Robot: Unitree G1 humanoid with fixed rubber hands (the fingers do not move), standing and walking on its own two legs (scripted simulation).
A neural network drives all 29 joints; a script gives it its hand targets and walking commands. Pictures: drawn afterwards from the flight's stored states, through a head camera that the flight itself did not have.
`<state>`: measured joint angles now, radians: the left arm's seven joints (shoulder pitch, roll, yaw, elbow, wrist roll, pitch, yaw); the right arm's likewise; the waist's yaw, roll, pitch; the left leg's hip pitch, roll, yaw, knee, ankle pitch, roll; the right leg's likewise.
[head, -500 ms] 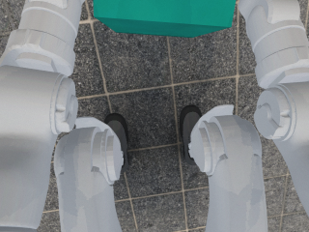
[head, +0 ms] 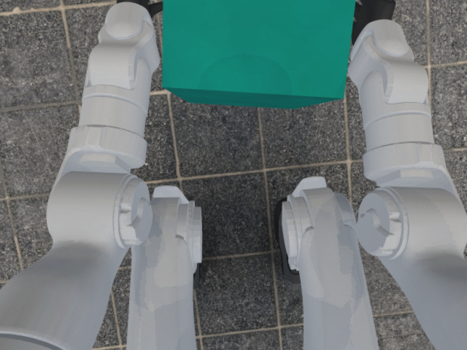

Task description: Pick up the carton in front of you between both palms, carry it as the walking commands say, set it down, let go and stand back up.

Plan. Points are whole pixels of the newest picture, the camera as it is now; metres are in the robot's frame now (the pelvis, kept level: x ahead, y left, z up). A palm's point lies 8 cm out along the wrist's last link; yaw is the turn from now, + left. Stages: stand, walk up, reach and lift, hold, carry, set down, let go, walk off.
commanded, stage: reach and lift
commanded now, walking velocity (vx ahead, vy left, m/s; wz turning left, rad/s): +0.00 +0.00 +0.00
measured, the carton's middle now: (250, 33) +0.55 -0.03 -0.18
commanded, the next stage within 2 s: none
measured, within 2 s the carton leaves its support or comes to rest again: neither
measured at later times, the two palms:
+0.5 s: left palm out of the picture +0.51 +0.13 +0.06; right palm out of the picture +0.48 -0.17 +0.06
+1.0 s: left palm out of the picture +0.45 +0.14 +0.22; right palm out of the picture +0.44 -0.16 +0.22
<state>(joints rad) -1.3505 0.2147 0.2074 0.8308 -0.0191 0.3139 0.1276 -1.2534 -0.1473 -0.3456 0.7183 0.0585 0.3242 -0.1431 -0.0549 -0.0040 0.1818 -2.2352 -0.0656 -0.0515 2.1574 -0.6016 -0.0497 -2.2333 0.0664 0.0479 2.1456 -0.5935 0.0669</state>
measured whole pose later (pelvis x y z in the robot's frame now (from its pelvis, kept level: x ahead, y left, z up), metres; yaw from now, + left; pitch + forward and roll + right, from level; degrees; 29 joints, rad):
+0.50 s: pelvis -0.01 +0.00 +0.12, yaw +0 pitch +43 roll -1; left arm -1.14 0.02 0.46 0.70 0.25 0.42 0.03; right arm -1.07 0.01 -0.53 0.59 -0.24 0.45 -0.02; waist -0.04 0.02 -0.13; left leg -2.01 -0.06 -0.06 1.72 -0.47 -0.04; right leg -2.00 0.05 0.05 1.71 -0.46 0.05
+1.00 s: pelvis +0.03 +0.00 +0.25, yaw +1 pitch +31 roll +0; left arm -0.71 -0.10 0.42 0.61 0.25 0.38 0.03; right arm -0.68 0.10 -0.45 0.56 -0.24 0.41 -0.01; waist -0.03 0.02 -0.22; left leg -1.38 -0.05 -0.06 1.28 -0.45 -0.02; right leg -1.38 0.03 0.06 1.27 -0.44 0.03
